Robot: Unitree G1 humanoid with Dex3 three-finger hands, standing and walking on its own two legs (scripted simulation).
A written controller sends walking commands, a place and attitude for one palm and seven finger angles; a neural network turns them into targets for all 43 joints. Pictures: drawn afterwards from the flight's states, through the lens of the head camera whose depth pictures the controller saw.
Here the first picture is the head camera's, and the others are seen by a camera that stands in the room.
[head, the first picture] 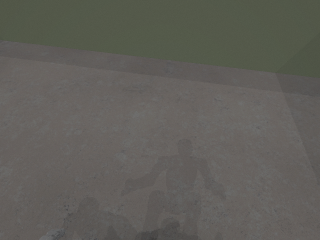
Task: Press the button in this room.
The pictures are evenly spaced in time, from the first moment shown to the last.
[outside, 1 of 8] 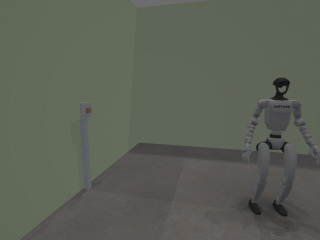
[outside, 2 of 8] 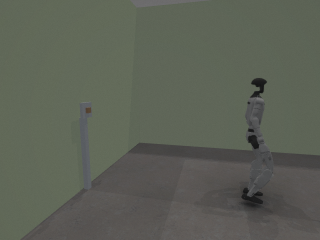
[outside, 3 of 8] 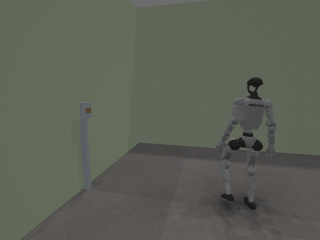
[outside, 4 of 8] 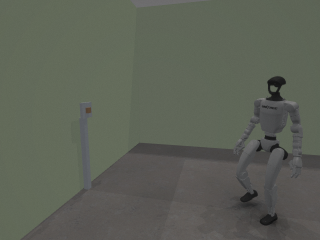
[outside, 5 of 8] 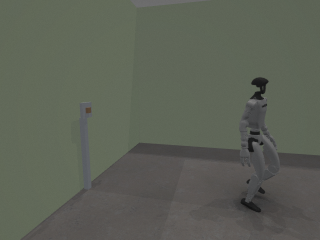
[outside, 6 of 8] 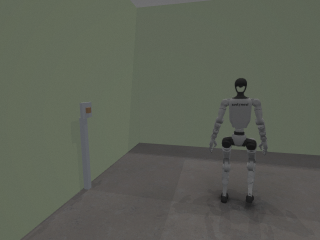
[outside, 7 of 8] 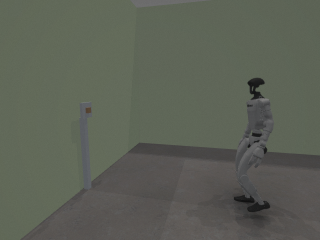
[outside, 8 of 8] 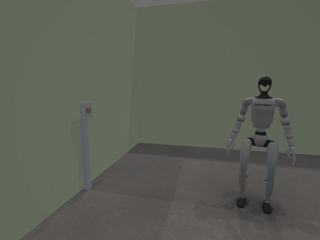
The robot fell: no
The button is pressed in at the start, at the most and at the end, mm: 0 0 0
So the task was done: no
